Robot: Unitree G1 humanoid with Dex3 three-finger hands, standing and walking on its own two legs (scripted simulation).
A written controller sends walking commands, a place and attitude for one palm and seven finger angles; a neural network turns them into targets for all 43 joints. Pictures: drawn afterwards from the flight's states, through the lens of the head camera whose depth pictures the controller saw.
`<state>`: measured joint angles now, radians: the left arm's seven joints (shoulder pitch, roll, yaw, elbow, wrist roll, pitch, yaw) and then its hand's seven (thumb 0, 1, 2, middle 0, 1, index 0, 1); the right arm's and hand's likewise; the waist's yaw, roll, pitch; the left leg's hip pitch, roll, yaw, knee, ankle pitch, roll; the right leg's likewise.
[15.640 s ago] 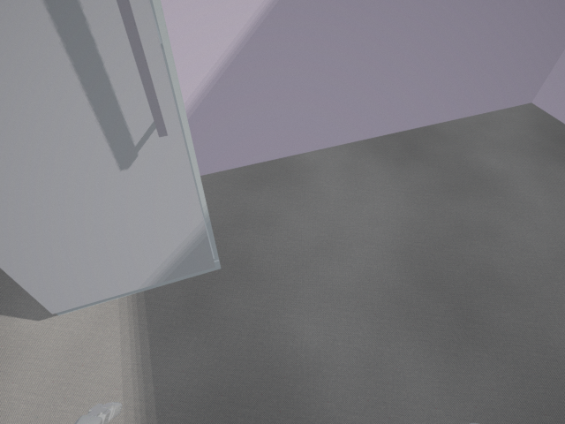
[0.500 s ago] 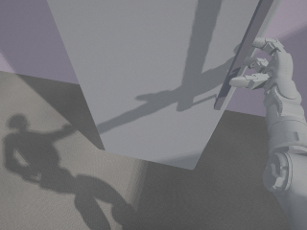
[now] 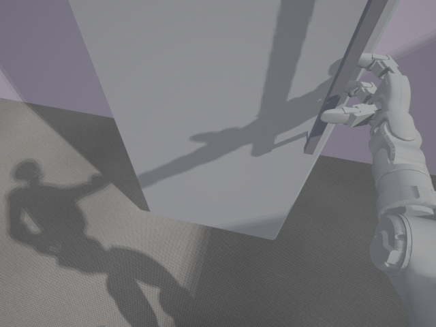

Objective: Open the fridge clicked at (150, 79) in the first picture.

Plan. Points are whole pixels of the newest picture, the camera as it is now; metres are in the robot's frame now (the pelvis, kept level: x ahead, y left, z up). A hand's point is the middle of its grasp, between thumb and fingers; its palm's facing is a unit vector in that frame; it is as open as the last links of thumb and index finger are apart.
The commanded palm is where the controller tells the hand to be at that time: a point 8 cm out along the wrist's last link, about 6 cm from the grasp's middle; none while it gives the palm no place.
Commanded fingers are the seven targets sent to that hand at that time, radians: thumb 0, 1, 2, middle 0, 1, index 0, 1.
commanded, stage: slide the fingers in behind the handle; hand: right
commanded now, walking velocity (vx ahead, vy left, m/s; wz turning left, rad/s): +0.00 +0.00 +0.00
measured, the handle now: (347, 57) +0.54 -0.14 +0.23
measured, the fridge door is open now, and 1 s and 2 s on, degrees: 0 0 0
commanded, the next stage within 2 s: grip the handle and tug to test in 1.54 s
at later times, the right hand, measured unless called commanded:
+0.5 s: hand (334, 92) +0.49 -0.12 +0.19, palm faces +0.06 +1.00 +0.01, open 14.0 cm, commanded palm +0.45 -0.18 +0.19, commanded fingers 0.00 0.50 -0.30 0.30 1.20 0.30 1.20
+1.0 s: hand (325, 91) +0.49 -0.11 +0.19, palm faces +0.08 +1.00 +0.03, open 14.0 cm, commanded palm +0.46 -0.16 +0.19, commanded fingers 0.00 0.50 -0.30 0.30 1.20 0.30 1.20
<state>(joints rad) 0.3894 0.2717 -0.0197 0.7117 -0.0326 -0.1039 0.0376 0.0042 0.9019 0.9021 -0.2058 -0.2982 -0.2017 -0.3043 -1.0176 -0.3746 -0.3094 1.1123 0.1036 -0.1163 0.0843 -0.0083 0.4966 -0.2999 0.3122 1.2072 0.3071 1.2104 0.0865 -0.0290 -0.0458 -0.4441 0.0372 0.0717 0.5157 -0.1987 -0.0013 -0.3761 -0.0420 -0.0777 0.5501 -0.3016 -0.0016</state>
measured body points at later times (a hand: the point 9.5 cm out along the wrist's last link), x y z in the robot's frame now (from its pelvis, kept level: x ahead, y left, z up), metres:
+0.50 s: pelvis +0.01 +0.00 +0.00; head +0.04 +0.02 +0.45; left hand +0.09 +0.26 -0.12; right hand +0.48 -0.18 +0.19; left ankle +0.03 +0.12 -0.73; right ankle -0.02 -0.12 -0.73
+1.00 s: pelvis +0.00 +0.01 +0.00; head +0.04 +0.02 +0.45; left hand +0.06 +0.27 -0.12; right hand +0.48 -0.16 +0.19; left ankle +0.03 +0.12 -0.73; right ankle -0.02 -0.12 -0.73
